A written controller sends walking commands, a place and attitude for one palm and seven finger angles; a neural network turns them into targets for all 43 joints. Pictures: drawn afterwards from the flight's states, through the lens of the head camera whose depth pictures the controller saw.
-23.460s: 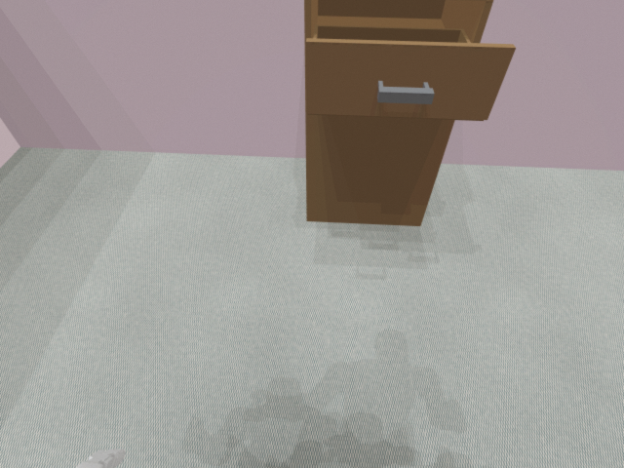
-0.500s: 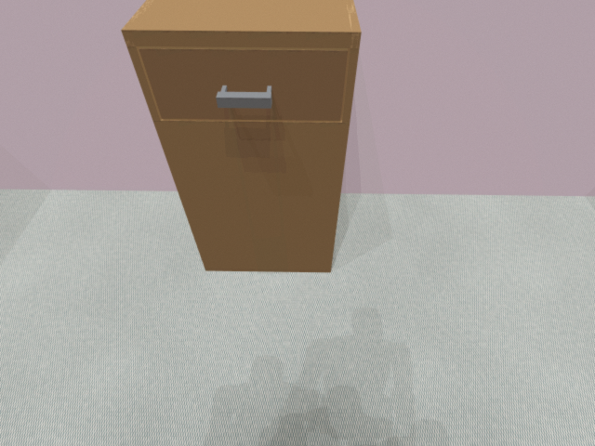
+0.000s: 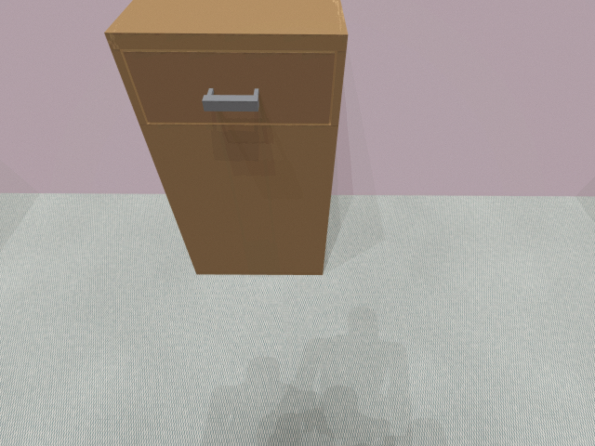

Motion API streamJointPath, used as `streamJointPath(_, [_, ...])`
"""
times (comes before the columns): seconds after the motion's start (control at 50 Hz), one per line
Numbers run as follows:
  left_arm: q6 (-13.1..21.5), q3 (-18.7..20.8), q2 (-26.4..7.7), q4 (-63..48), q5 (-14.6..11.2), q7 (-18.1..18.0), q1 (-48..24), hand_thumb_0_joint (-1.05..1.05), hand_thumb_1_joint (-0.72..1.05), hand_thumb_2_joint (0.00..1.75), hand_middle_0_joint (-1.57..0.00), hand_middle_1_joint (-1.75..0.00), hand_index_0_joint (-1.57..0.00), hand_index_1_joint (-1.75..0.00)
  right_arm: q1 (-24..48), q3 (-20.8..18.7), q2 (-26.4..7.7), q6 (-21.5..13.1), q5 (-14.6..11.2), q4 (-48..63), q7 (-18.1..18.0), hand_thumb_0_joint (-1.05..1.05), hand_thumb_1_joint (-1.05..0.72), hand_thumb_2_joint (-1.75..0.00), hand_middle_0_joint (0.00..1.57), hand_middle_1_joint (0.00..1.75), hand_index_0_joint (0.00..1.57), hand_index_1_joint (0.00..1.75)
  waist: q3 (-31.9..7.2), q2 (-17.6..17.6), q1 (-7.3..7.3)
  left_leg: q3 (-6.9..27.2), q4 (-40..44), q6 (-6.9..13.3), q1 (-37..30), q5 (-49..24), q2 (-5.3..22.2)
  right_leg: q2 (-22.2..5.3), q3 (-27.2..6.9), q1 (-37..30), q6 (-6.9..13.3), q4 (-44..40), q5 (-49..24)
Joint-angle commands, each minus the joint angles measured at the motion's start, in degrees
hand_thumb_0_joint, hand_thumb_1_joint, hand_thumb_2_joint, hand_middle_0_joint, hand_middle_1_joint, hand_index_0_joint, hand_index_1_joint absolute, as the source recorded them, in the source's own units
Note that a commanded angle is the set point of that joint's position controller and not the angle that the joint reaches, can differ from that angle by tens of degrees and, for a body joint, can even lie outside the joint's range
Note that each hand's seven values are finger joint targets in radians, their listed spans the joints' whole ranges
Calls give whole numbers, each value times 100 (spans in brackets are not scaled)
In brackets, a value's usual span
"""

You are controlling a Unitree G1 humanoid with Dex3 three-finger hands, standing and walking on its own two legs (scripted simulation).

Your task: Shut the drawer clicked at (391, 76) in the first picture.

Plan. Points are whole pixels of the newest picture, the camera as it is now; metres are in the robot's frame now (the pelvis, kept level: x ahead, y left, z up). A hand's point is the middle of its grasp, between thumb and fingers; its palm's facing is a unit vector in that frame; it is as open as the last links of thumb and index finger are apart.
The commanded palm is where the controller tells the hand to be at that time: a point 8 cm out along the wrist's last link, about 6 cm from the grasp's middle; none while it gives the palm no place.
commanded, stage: look to check the result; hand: left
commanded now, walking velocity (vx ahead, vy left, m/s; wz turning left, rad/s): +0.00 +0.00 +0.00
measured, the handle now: (232, 97) +0.82 +0.19 +0.03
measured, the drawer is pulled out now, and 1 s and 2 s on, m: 0.00 0.00 0.00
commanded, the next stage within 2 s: stand and wait in 0.46 s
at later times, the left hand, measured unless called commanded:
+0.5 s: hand out of the picture -0.01 +0.15 -0.18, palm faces +0.04 -0.98 -0.17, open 7.4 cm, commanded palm none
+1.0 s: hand out of the picture +0.00 +0.16 -0.17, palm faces +0.04 -0.98 -0.18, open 7.4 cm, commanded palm none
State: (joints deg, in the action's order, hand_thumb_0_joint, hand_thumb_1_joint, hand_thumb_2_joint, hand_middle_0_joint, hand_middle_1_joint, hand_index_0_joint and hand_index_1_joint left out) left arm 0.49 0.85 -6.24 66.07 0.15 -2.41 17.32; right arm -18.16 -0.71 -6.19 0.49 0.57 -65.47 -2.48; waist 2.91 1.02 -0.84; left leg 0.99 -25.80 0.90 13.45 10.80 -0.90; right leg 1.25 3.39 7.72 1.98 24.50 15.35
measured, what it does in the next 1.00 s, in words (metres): stands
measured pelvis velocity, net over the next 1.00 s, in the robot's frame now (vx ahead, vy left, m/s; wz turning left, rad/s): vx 0.01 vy -0.01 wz -0.01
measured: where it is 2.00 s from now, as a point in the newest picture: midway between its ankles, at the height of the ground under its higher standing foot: outside the picture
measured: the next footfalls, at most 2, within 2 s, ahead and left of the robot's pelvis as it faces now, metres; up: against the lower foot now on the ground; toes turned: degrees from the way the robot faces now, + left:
none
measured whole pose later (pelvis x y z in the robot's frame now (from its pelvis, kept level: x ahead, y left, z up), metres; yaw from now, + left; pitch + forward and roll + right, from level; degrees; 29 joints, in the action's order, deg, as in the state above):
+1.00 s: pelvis +0.01 -0.01 +0.00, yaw -1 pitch -2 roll +0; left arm 0.7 0.9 -6.7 66.1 0.1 -2.3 16.4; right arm -16.3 -0.4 -7.0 0.2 0.4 -66.0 -2.7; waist 3.4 0.9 -0.7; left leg 0.5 -24.2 0.4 11.3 11.3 -0.4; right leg 1.7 2.8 5.7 2.4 22.9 15.6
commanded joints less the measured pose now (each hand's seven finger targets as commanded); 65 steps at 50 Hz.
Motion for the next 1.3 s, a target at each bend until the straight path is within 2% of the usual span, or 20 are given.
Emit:
streamJointPath(0.0, [34,49,-520,-67,0,-22,516,0,90,90,-20,-30,-20,-30,-483,-63,-450,-60,25,88,-41,0,-90,-90,20,30,20,30,253,-29,40,469,400,180,-192,-575,540,-641,-594,435,163,-656,-240])
streamJointPath(0.18, [42,41,-547,-60,1,-28,502,0,90,90,-20,-30,-20,-30,-417,-58,-493,-53,16,76,-39,0,-90,-90,20,30,20,30,280,-142,35,417,395,159,-252,-612,552,-643,-605,403,140,-699,-339])
streamJointPath(0.24, [54,43,-532,-46,5,-32,542,0,90,90,-20,-30,-20,-30,-387,-62,-475,-61,17,69,-43,0,-90,-90,20,30,20,30,170,-75,39,378,346,163,-346,-767,556,-667,-626,345,132,-686,-574])
streamJointPath(0.26, [54,44,-566,-56,2,-31,507,0,90,90,-20,-30,-20,-30,-395,-54,-485,-56,14,63,-42,0,-90,-90,20,30,20,30,217,-156,32,377,362,153,-303,-744,557,-654,-612,337,122,-690,-561])
streamJointPath(0.34, [51,40,-543,-57,1,-36,516,0,90,90,-20,-30,-20,-30,-350,-55,-476,-40,18,61,-39,0,-90,-90,20,30,20,30,330,-122,40,368,355,140,-266,-626,540,-660,-635,406,125,-754,-404])
streamJointPath(0.38, [52,46,-569,-72,-1,-29,496,0,90,90,-20,-30,-20,-30,-352,-54,-495,-55,17,60,-39,0,-90,-90,20,30,20,30,263,-21,44,366,368,140,-280,-694,545,-662,-633,340,125,-729,-481])
streamJointPath(0.5, [50,56,-571,-80,-2,-24,484,0,90,90,-20,-30,-20,-30,-342,-59,-504,-60,15,65,-45,0,-90,-90,20,30,20,30,270,-32,47,394,396,144,-263,-658,553,-652,-631,321,119,-741,-420])
streamJointPath(0.52, [56,55,-561,-78,8,-33,510,0,90,90,-20,-30,-20,-30,-324,-68,-506,-54,13,74,-48,0,-90,-90,20,30,20,30,233,-116,52,386,354,147,-326,-736,560,-646,-627,323,118,-731,-525])
streamJointPath(0.62, [54,54,-568,-91,2,-30,470,0,90,90,-20,-30,-20,-30,-327,-64,-536,-69,9,61,-59,0,-90,-90,20,30,20,30,219,24,51,404,376,150,-350,-836,585,-630,-618,292,118,-683,-636])
streamJointPath(0.72, [57,61,-579,-81,5,-29,471,0,90,90,-20,-30,-20,-30,-340,-60,-543,-74,7,57,-58,0,-90,-90,20,30,20,30,208,-109,54,400,407,156,-352,-837,592,-635,-604,250,112,-692,-644])
streamJointPath(0.96, [60,60,-612,-85,-5,-22,435,0,90,90,-20,-30,-20,-30,-313,-49,-579,-88,12,33,-60,0,-90,-90,20,30,20,30,146,-60,51,400,454,159,-430,-871,606,-635,-638,205,107,-686,-691])
streamJointPath(1.1, [59,54,-621,-79,-3,-17,412,0,90,90,-20,-30,-20,-30,-274,-51,-596,-74,16,26,-50,0,-90,-90,20,30,20,30,308,-38,43,391,491,141,-388,-701,594,-623,-664,328,114,-745,-506])
streamJointPath(1.14, [65,62,-618,-84,1,-20,422,0,90,90,-20,-30,-20,-30,-297,-51,-585,-84,16,23,-54,0,-90,-90,20,30,20,30,193,-42,42,393,475,152,-420,-797,607,-630,-664,249,118,-718,-609])
streamJointPath(1.28, [72,59,-641,-82,-6,-17,413,0,90,90,-20,-30,-20,-30,-262,-46,-627,-91,11,24,-56,0,-90,-90,20,30,20,30,186,-70,46,367,467,141,-447,-847,603,-641,-670,232,108,-715,-737])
